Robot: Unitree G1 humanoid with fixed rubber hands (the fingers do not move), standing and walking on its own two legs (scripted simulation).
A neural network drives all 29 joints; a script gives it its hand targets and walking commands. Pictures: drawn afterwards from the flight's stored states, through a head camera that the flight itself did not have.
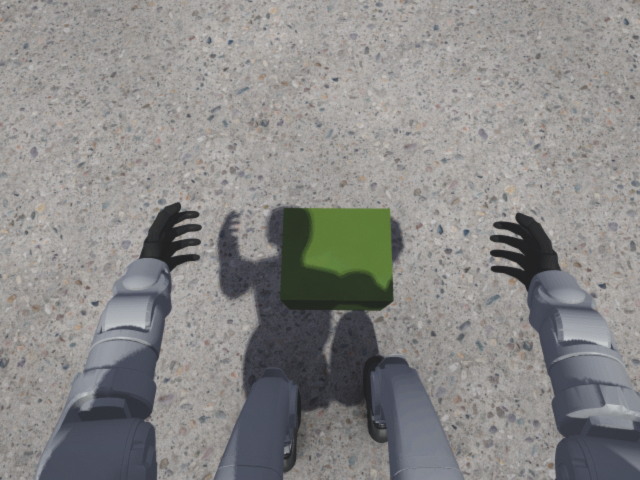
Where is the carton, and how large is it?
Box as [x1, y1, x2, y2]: [280, 208, 393, 310]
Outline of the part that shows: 284,208 280,299 290,309 380,310 393,300 389,209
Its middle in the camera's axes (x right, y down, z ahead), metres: +0.04 +0.06 +0.99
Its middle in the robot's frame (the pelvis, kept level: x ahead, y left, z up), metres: +0.47 -0.01 -0.57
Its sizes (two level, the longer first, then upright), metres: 0.250 0.216 0.224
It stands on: the floor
